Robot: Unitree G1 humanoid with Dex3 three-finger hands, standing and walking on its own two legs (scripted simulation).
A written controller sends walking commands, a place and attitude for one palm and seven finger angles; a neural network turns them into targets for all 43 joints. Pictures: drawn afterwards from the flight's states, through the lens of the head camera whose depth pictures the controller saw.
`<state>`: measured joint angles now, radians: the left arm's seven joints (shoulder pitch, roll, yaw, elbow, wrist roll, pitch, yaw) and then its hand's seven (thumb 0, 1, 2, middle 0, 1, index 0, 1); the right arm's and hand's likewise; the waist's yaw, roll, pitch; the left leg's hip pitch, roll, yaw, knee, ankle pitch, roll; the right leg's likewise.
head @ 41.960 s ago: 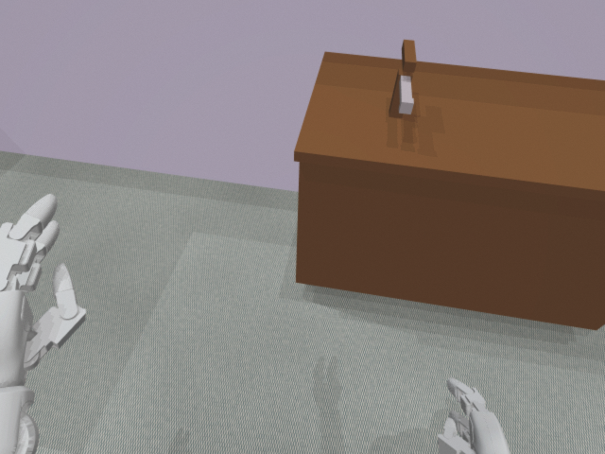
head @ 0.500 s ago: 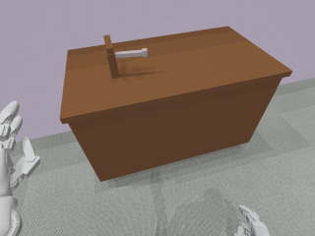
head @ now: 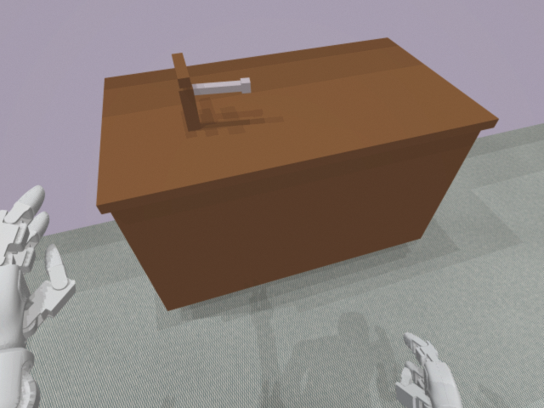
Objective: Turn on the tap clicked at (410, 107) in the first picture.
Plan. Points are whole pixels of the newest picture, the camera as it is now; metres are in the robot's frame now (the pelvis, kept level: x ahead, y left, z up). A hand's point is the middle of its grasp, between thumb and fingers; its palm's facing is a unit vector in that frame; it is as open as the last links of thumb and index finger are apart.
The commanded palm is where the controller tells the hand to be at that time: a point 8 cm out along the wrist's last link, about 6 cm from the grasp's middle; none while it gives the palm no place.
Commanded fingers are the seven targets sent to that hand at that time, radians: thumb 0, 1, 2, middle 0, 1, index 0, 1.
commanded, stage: stand and check the lever's angle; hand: left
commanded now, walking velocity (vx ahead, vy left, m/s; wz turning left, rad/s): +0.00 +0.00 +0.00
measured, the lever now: (245, 85) +0.85 +0.13 +0.05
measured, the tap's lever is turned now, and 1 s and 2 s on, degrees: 81 81 81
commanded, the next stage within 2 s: stand and wait in 0.16 s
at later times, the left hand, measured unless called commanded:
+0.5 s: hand (65, 294) +0.20 +0.24 +0.15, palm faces +0.41 -0.83 -0.37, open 7.4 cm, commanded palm +0.15 +0.28 +0.17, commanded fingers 0.00 0.90 0.90 -0.20 -0.30 -0.20 -0.30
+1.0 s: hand (55, 288) +0.21 +0.25 +0.15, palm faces +0.42 -0.83 -0.36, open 7.4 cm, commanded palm +0.15 +0.29 +0.17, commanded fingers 0.00 0.90 0.90 -0.20 -0.30 -0.20 -0.30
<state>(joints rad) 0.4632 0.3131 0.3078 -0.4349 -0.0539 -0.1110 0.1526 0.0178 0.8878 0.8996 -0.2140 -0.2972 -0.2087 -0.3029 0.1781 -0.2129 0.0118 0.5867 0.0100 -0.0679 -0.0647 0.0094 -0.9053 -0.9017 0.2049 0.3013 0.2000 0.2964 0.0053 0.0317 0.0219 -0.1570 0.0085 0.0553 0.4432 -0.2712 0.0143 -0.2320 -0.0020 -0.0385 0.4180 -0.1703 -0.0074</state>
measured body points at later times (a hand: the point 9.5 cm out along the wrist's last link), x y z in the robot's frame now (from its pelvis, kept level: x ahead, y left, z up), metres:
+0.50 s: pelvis -0.01 +0.00 +0.00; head +0.00 -0.01 +0.45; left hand +0.18 +0.28 +0.17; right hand +0.16 -0.24 -0.09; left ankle -0.02 +0.10 -0.74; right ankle +0.03 -0.11 -0.74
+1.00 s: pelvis +0.00 +0.01 +0.00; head +0.00 +0.00 +0.45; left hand +0.18 +0.30 +0.17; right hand +0.17 -0.22 -0.08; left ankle -0.02 +0.10 -0.74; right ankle +0.03 -0.11 -0.74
